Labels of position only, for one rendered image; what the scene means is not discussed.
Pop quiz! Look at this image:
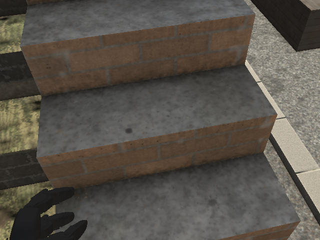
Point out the robot left hand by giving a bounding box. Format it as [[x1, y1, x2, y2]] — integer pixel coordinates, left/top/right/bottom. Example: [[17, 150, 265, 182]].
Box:
[[6, 187, 88, 240]]

